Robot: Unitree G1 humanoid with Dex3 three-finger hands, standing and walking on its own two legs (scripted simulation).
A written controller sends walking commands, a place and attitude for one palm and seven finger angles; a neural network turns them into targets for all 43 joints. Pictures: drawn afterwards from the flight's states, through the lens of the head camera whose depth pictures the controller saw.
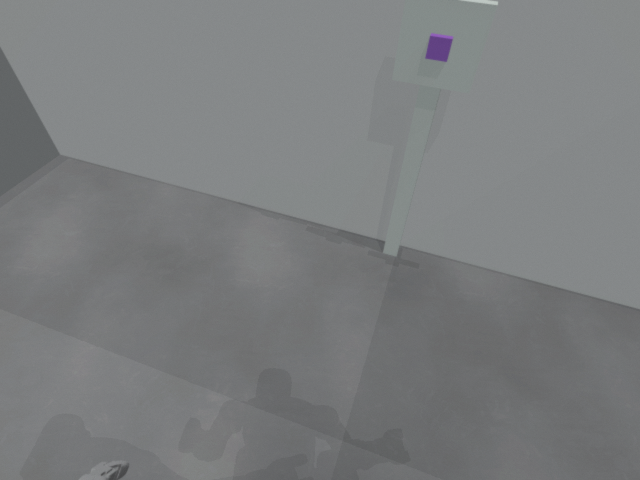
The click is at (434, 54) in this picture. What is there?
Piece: button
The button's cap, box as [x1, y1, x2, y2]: [425, 33, 452, 61]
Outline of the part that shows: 431,33 425,58 446,61 452,36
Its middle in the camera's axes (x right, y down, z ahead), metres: +0.30 -0.49 +1.00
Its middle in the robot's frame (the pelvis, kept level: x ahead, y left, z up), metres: +1.10 -0.25 +0.10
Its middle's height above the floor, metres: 0.86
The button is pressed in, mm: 0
